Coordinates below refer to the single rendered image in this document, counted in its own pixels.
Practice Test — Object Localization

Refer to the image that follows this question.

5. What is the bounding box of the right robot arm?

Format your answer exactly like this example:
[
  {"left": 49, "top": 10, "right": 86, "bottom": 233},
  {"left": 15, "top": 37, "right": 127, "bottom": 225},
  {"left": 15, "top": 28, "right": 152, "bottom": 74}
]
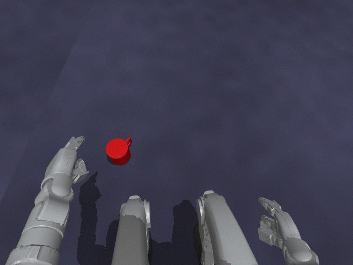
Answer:
[{"left": 282, "top": 238, "right": 319, "bottom": 265}]

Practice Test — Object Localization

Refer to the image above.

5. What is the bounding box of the left robot arm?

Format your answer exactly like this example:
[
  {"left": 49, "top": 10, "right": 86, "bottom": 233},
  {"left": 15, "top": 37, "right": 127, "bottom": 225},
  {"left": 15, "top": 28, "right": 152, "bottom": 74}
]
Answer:
[{"left": 5, "top": 173, "right": 74, "bottom": 265}]

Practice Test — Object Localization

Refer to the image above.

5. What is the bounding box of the right robot hand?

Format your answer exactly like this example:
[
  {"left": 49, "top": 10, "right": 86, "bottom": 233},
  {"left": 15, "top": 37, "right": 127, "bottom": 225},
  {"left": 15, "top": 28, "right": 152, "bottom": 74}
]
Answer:
[{"left": 258, "top": 197, "right": 301, "bottom": 249}]

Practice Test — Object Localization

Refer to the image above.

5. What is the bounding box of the right robot foot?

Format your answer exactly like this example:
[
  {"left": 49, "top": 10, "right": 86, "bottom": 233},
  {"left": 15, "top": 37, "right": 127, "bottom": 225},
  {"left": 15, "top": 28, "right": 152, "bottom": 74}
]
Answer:
[{"left": 193, "top": 224, "right": 215, "bottom": 265}]

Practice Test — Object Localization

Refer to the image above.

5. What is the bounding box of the mug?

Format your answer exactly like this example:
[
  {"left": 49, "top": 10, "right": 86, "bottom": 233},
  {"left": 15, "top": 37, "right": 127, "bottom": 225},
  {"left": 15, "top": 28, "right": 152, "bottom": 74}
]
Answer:
[{"left": 106, "top": 137, "right": 132, "bottom": 166}]

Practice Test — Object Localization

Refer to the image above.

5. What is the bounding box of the left robot hand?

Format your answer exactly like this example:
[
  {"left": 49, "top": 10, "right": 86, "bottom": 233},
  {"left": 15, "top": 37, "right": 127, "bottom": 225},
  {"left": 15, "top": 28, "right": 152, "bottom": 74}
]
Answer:
[{"left": 44, "top": 136, "right": 89, "bottom": 184}]

